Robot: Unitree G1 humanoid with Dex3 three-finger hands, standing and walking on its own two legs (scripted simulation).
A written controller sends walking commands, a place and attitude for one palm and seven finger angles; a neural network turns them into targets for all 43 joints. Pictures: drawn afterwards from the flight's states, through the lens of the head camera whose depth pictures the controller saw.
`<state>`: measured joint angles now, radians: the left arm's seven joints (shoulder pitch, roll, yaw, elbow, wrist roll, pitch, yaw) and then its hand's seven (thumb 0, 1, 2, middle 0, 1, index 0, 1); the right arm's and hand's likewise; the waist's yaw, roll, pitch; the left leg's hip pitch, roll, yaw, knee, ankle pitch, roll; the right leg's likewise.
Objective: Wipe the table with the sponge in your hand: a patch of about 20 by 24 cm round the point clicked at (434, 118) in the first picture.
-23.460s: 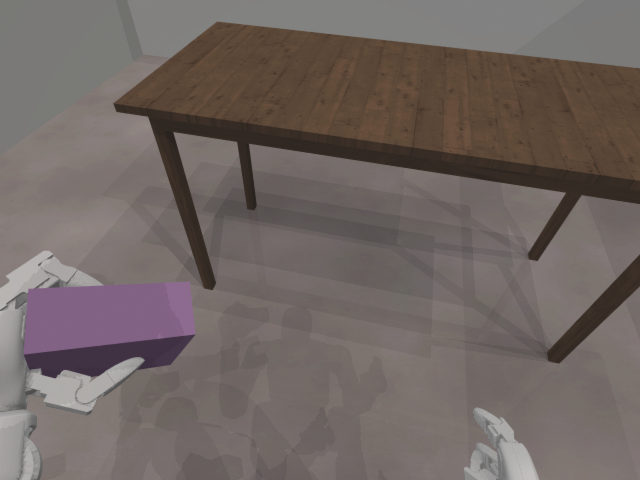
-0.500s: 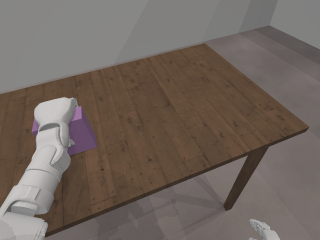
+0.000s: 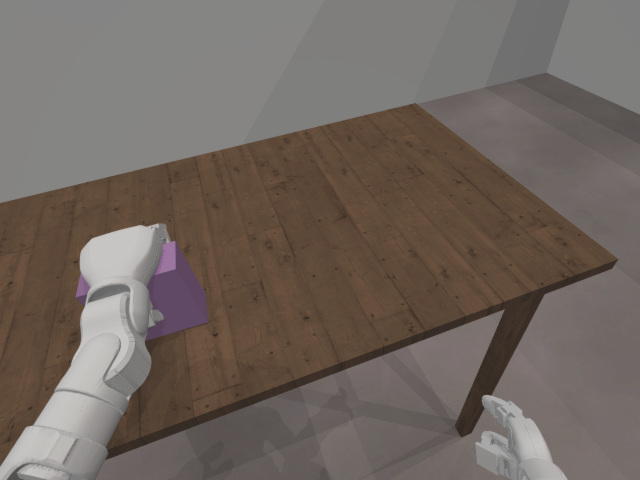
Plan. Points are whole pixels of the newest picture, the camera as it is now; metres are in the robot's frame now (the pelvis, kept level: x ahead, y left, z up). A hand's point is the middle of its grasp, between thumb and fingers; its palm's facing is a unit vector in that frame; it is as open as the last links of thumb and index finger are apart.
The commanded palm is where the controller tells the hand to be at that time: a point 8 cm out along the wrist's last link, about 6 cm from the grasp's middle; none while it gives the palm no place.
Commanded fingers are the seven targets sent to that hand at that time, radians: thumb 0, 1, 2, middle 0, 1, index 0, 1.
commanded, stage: wipe back along the middle lane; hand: left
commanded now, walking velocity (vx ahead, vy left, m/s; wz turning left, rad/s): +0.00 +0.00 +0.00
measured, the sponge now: (155, 304) +0.32 +0.27 +0.06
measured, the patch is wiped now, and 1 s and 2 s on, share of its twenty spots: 0.60 0.60 0.70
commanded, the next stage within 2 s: slide across to the third lane in 0.76 s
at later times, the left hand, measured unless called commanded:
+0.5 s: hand (138, 305) +0.28 +0.26 +0.11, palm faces +0.09 -0.07 -0.99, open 9.6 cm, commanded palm +0.24 +0.24 +0.15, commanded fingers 0.00 0.10 1.30 -1.20 -1.60 -1.20 -1.60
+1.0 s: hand (146, 333) +0.24 +0.23 +0.11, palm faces +0.11 -0.10 -0.99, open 9.6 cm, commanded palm +0.22 +0.21 +0.16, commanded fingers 0.00 0.10 1.30 -1.20 -1.60 -1.20 -1.60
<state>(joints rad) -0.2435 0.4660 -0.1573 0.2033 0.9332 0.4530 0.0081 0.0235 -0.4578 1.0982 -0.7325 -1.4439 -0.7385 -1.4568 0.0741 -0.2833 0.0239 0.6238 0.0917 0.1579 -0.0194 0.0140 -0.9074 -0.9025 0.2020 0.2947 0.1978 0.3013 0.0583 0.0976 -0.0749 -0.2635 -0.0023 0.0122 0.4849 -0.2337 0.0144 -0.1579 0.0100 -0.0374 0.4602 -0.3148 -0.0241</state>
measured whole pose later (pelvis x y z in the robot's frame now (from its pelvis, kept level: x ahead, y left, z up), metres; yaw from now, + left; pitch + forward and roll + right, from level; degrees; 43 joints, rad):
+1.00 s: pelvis -0.01 +0.00 +0.00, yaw -1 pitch -3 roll +0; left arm 0.01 0.41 -0.25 -0.18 0.96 0.60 0.01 0.03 -0.46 1.09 -0.72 -1.46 -0.76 -1.44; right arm 0.02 -0.27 0.05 0.60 0.09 0.13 0.00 0.02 -0.91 -0.90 0.20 0.29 0.20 0.30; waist 0.11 0.11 -0.06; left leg -0.23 0.00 0.02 0.51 -0.23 0.01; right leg -0.14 0.01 -0.03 0.52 -0.33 -0.03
